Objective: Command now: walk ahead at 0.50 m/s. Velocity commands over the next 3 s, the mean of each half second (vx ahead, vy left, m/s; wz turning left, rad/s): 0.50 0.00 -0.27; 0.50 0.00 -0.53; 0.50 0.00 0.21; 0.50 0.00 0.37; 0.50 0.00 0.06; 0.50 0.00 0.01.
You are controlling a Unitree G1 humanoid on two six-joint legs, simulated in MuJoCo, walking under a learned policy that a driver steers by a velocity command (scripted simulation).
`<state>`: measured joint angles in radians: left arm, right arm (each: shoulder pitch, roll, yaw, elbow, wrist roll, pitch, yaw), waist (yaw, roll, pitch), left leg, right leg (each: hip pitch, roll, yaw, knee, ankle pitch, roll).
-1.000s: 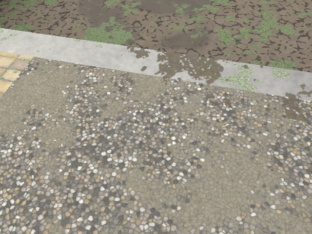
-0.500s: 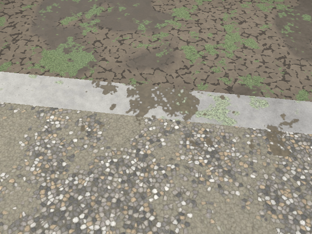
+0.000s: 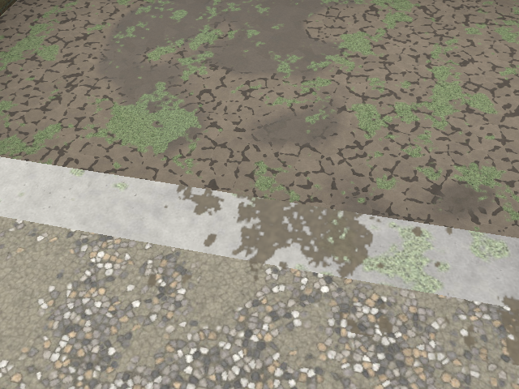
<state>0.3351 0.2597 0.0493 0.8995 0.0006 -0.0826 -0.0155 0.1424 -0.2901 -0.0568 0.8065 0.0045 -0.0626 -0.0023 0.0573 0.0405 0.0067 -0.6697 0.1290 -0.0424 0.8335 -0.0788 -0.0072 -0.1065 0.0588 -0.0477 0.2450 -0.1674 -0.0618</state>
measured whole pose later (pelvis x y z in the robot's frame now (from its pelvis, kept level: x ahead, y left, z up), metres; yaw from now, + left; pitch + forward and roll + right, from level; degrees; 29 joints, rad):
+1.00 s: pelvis +0.51 -0.05 -0.01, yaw -27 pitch +1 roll +0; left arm 0.34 0.24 0.06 0.75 0.00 -0.02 0.01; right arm 0.07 -0.29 -0.07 0.79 -0.01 -0.07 -0.02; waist 0.03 0.03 0.04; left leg -0.63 0.10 -0.07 0.97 -0.21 -0.04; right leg -0.24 0.12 0.05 0.44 -0.21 -0.11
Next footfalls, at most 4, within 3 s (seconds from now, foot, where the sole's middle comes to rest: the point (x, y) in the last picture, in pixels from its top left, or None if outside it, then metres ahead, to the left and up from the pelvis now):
0.22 left None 0.30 0.16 -0.79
0.74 right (341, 381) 0.52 -0.12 -0.79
1.26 left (308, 273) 0.84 -0.04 -0.79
1.70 right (398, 258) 0.90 -0.31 -0.79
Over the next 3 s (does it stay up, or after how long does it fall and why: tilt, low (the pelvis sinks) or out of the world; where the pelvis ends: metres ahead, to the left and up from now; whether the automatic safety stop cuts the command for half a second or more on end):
stays up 0.87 -0.17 -0.01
